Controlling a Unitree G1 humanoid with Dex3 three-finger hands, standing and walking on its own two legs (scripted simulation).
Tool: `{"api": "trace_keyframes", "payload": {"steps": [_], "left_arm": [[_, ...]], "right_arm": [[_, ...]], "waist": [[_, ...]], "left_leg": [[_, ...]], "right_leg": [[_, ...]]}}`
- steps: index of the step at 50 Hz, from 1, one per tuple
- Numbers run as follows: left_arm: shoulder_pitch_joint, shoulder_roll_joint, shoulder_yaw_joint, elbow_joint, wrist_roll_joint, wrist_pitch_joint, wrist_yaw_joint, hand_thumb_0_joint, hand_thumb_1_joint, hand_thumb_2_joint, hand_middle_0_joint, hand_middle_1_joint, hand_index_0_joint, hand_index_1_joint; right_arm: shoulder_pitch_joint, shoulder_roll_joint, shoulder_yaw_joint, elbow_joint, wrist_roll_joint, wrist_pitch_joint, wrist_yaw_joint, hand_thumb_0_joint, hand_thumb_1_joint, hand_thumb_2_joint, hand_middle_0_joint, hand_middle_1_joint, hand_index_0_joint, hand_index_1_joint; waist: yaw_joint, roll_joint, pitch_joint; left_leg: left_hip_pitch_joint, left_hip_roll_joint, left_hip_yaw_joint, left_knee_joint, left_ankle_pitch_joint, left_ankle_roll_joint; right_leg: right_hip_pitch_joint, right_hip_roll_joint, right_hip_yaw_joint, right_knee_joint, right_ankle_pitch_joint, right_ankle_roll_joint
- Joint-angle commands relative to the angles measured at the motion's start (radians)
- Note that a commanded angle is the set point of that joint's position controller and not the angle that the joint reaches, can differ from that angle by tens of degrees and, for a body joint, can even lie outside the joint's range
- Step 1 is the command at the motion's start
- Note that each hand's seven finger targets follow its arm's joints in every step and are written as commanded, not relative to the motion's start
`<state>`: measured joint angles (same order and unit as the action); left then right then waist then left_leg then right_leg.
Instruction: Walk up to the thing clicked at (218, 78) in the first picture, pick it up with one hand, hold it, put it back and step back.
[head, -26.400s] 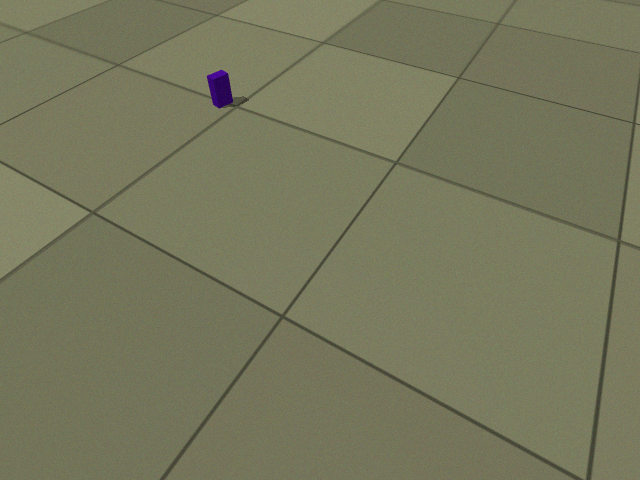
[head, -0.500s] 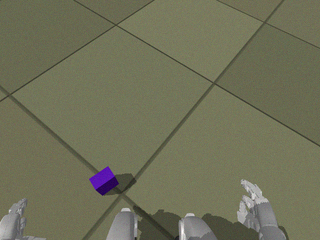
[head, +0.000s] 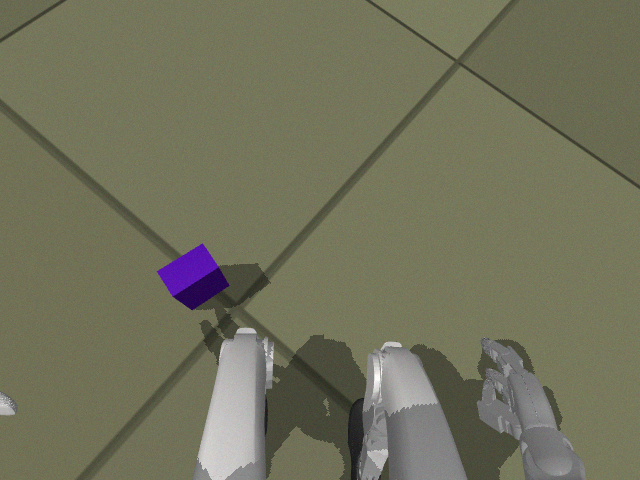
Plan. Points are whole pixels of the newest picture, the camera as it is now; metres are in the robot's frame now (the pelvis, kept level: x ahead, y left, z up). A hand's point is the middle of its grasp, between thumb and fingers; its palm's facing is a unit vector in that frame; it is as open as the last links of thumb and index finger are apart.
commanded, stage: go down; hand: left
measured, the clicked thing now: (197, 279) +0.41 +0.27 -0.45
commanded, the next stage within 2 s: approach in 1.56 s
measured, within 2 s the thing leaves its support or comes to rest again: neither
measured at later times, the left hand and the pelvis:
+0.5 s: hand out of the picture +0.27 +0.43 -0.11, palm faces +0.33 -0.93 -0.15, open 17.6 cm; pelvis -0.02 +0.00 -0.08, yaw -3 degrees
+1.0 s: hand out of the picture +0.27 +0.45 -0.13, palm faces +0.35 -0.93 -0.12, open 17.6 cm; pelvis -0.03 +0.00 -0.12, yaw -4 degrees
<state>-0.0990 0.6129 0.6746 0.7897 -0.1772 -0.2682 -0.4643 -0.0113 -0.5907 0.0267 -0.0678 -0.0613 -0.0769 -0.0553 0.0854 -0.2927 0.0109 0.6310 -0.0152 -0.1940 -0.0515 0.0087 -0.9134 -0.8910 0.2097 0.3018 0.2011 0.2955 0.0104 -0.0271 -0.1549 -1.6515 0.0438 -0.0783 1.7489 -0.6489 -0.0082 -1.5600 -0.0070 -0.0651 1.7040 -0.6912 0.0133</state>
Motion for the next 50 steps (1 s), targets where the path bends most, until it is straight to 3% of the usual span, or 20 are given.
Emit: {"api": "trace_keyframes", "payload": {"steps": [1, 3, 6, 8, 12, 19, 25, 28, 29, 34, 37, 40, 44, 46, 48, 50], "left_arm": [[-0.068, 0.413, 0.174, -0.109, -0.04, -0.084, -0.043, 0.0, -0.611, 0.029, -0.042, -0.045, -0.063, -0.029], [-0.071, 0.399, 0.169, -0.068, -0.048, -0.091, -0.061, 0.0, -0.611, 0.04, -0.038, -0.049, -0.059, -0.034], [-0.099, 0.448, 0.212, -0.05, -0.055, -0.106, -0.084, 0.0, -0.611, 0.037, -0.04, -0.048, -0.061, -0.034], [-0.105, 0.445, 0.208, -0.016, -0.061, -0.111, -0.101, 0.0, -0.611, 0.054, -0.036, -0.054, -0.055, -0.041], [-0.153, 0.496, 0.243, 0.013, -0.074, -0.132, -0.132, 0.0, -0.611, 0.053, -0.042, -0.054, -0.058, -0.043], [-0.234, 0.587, 0.282, 0.026, -0.091, -0.153, -0.177, 0.0, -0.607, 0.054, -0.046, -0.058, -0.059, -0.049], [-0.241, 0.618, 0.304, 0.043, -0.1, -0.143, -0.207, 0.0, -0.61, 0.053, -0.046, -0.06, -0.058, -0.052], [-0.239, 0.617, 0.306, 0.056, -0.105, -0.135, -0.213, 0.0, -0.61, 0.062, -0.047, -0.067, -0.057, -0.06], [-0.246, 0.649, 0.32, 0.039, -0.106, -0.134, -0.212, 0.0, -0.593, 0.071, -0.045, -0.068, -0.054, -0.063], [-0.264, 0.631, 0.308, 0.039, -0.109, -0.131, -0.219, 0.0, -0.604, 0.075, -0.04, -0.077, -0.054, -0.068], [-0.251, 0.647, 0.327, 0.034, -0.114, -0.134, -0.222, 0.0, -0.611, 0.068, -0.045, -0.079, -0.056, -0.072], [-0.265, 0.627, 0.315, 0.045, -0.118, -0.139, -0.234, 0.0, -0.574, 0.072, -0.037, -0.077, -0.053, -0.065], [-0.296, 0.659, 0.333, 0.052, -0.127, -0.152, -0.238, 0.0, -0.608, 0.083, -0.042, -0.088, -0.054, -0.08], [-0.303, 0.658, 0.333, 0.061, -0.128, -0.151, -0.247, 0.0, -0.602, 0.083, -0.043, -0.091, -0.055, -0.083], [-0.292, 0.673, 0.338, 0.072, -0.119, -0.148, -0.25, 0.0, -0.609, 0.077, -0.047, -0.092, -0.06, -0.083], [-0.304, 0.69, 0.341, 0.072, -0.117, -0.145, -0.254, 0.0, -0.593, 0.076, -0.046, -0.083, -0.056, -0.077]], "right_arm": [[0.071, -0.212, -0.072, -0.08, 0.005, -0.044, -0.026, 0.0, -0.889, -0.894, 0.2, 0.3, 0.2, 0.3], [0.061, -0.215, -0.067, -0.075, 0.006, -0.043, -0.03, 0.0, -0.887, -0.895, 0.2, 0.3, 0.2, 0.3], [0.067, -0.223, -0.056, -0.058, 0.004, -0.044, -0.034, 0.0, -0.888, -0.896, 0.2, 0.3, 0.2, 0.3], [0.059, -0.23, -0.055, -0.054, 0.002, -0.043, -0.039, 0.0, -0.886, -0.897, 0.2, 0.3, 0.2, 0.3], [0.062, -0.234, -0.043, -0.041, -0.003, -0.044, -0.043, 0.0, -0.887, -0.898, 0.2, 0.3, 0.2, 0.3], [0.064, -0.244, -0.032, -0.026, -0.014, -0.049, -0.05, 0.0, -0.889, -0.9, 0.2, 0.3, 0.2, 0.3], [0.071, -0.261, -0.024, -0.008, -0.019, -0.052, -0.058, 0.0, -0.896, -0.902, 0.2, 0.3, 0.2, 0.3], [0.068, -0.263, -0.024, -0.006, -0.019, -0.05, -0.059, 0.0, -0.896, -0.903, 0.2, 0.3, 0.2, 0.3], [0.067, -0.263, -0.02, -0.007, -0.02, -0.052, -0.06, 0.0, -0.892, -0.902, 0.2, 0.3, 0.2, 0.3], [0.058, -0.267, -0.022, -0.003, -0.017, -0.052, -0.063, 0.0, -0.894, -0.902, 0.2, 0.3, 0.2, 0.3], [0.062, -0.269, -0.018, -0.003, -0.017, -0.051, -0.063, 0.0, -0.899, -0.903, 0.2, 0.3, 0.2, 0.3], [0.054, -0.278, -0.019, 0.0, -0.017, -0.054, -0.066, 0.0, -0.898, -0.903, 0.2, 0.3, 0.2, 0.3], [0.053, -0.272, -0.013, -0.001, -0.021, -0.055, -0.067, 0.0, -0.896, -0.903, 0.2, 0.3, 0.2, 0.3], [0.063, -0.272, -0.01, 0.008, -0.027, -0.055, -0.067, 0.0, -0.898, -0.903, 0.2, 0.3, 0.2, 0.3], [0.062, -0.277, -0.009, 0.008, -0.028, -0.054, -0.066, 0.0, -0.898, -0.903, 0.2, 0.3, 0.2, 0.3], [0.052, -0.282, -0.008, 0.0, -0.027, -0.052, -0.068, 0.0, -0.897, -0.903, 0.2, 0.3, 0.2, 0.3]], "waist": [[0.05, 0.176, -0.529], [0.046, 0.171, -0.502], [0.056, 0.202, -0.528], [0.047, 0.197, -0.508], [0.052, 0.205, -0.514], [0.052, 0.185, -0.524], [0.056, 0.222, -0.569], [0.059, 0.21, -0.562], [0.069, 0.217, -0.565], [0.054, 0.225, -0.52], [0.066, 0.237, -0.547], [0.054, 0.262, -0.519], [0.054, 0.209, -0.534], [0.048, 0.219, -0.534], [0.06, 0.232, -0.543], [0.062, 0.238, -0.541]], "left_leg": [[0.408, -0.012, -0.013, -0.22, 0.193, 0.025], [0.381, -0.01, -0.018, -0.211, 0.17, 0.025], [0.391, -0.005, -0.036, -0.184, 0.214, 0.02], [0.368, -0.005, -0.035, -0.164, 0.195, 0.023], [0.317, -0.005, -0.033, -0.122, 0.184, 0.023], [0.191, -0.008, 0.007, -0.039, 0.124, 0.029], [0.222, -0.001, -0.008, -0.004, 0.191, 0.025], [0.187, -0.001, -0.003, 0.011, 0.163, 0.027], [0.168, -0.001, 0.002, 0.013, 0.162, 0.026], [0.143, 0.005, -0.016, 0.014, 0.095, 0.024], [0.167, 0.006, -0.026, 0.025, 0.141, 0.021], [0.184, 0.011, -0.048, 0.019, 0.13, 0.016], [0.12, 0.003, -0.019, 0.065, 0.12, 0.027], [0.115, 0.002, -0.012, 0.079, 0.14, 0.026], [0.129, 0.004, -0.016, 0.075, 0.145, 0.022], [0.124, 0.005, -0.018, 0.072, 0.111, 0.022]], "right_leg": [[0.128, 0.024, 0.022, -0.154, 0.169, -0.05], [0.09, 0.028, 0.013, -0.133, 0.153, -0.051], [0.033, 0.031, -0.004, -0.075, 0.174, -0.056], [0.002, 0.032, -0.006, -0.063, 0.159, -0.056], [-0.034, 0.036, -0.009, -0.021, 0.148, -0.059], [-0.009, 0.04, 0.01, -0.003, 0.103, -0.053], [-0.06, 0.043, -0.016, 0.067, 0.156, -0.058], [-0.067, 0.047, -0.018, 0.075, 0.138, -0.057], [-0.046, 0.047, -0.017, 0.08, 0.136, -0.057], [-0.118, 0.05, -0.032, 0.11, 0.097, -0.056], [-0.135, 0.05, -0.038, 0.135, 0.126, -0.058], [-0.192, 0.047, -0.046, 0.163, 0.121, -0.06], [-0.16, 0.051, -0.036, 0.15, 0.109, -0.056], [-0.146, 0.049, -0.036, 0.158, 0.123, -0.056], [-0.162, 0.049, -0.041, 0.174, 0.126, -0.058], [-0.175, 0.051, -0.041, 0.177, 0.104, -0.058]]}}
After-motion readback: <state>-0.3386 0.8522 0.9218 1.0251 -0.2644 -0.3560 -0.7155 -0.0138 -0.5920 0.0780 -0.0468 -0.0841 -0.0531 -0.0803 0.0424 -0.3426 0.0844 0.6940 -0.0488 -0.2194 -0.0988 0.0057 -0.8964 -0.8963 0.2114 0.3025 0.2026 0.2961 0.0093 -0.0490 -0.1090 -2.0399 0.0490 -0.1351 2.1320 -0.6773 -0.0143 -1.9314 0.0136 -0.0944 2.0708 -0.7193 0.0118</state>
